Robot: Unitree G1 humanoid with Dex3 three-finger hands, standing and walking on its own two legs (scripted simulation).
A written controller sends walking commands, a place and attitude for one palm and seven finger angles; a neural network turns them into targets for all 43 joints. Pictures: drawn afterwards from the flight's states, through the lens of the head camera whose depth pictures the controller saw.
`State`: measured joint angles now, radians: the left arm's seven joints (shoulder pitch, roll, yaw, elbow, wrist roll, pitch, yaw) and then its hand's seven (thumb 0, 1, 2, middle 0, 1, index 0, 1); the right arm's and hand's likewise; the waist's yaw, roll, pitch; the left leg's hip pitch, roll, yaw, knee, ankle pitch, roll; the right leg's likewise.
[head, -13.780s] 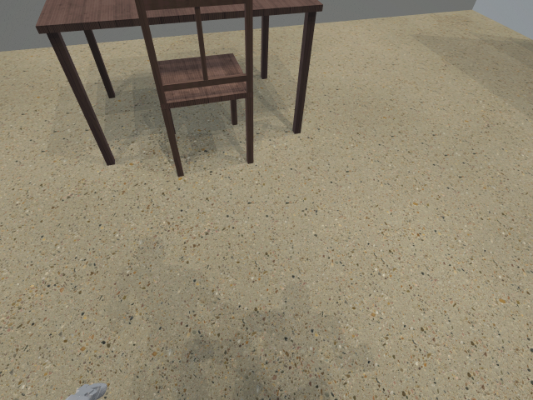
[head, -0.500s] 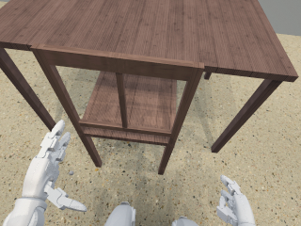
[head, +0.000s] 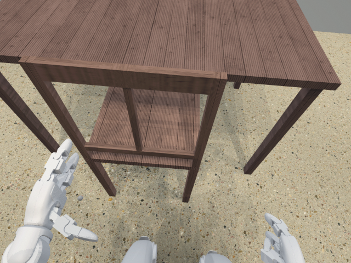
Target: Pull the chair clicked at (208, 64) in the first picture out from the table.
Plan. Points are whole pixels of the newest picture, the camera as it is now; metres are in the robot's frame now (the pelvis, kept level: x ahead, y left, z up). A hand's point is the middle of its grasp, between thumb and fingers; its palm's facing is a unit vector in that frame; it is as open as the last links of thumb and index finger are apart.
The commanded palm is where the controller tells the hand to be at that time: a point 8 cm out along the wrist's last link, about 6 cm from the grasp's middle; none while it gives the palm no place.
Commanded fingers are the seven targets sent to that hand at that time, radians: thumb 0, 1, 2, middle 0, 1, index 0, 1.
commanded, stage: raise the hand toward the chair's back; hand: left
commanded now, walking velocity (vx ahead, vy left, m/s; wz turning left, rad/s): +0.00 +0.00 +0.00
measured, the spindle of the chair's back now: (134, 123) +0.47 +0.14 -0.02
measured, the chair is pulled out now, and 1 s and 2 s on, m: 0.00 0.00 0.00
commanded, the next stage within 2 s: aim the fingers beside a spindle in 0.08 s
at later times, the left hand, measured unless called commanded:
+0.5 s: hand (94, 189) +0.26 +0.18 +0.04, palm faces -0.02 -1.00 -0.05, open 17.0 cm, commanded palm +0.24 +0.24 +0.03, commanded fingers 0.00 -0.50 0.30 -0.06 -0.08 -0.06 -0.08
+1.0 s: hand (111, 180) +0.29 +0.16 +0.01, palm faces -0.04 -1.00 -0.03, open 17.0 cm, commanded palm +0.28 +0.21 +0.01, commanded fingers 0.00 -0.50 0.30 -0.06 -0.08 -0.06 -0.08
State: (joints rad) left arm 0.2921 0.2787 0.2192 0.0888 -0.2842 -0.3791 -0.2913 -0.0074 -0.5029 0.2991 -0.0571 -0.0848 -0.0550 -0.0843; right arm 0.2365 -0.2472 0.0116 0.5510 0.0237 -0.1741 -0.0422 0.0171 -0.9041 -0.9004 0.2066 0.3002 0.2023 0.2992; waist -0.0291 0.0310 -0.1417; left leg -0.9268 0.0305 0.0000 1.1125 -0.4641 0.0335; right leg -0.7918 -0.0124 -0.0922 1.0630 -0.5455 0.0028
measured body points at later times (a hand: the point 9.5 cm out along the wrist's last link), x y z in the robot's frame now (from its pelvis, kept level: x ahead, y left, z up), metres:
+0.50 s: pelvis +0.01 -0.02 -0.01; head +0.08 -0.01 +0.44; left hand +0.26 +0.24 +0.04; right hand +0.17 -0.27 -0.09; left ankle +0.04 +0.09 -0.66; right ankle -0.02 -0.13 -0.66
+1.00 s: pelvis +0.00 -0.02 -0.02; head +0.09 -0.01 +0.42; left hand +0.29 +0.22 +0.01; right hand +0.16 -0.27 -0.11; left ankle +0.04 +0.09 -0.66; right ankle -0.02 -0.13 -0.66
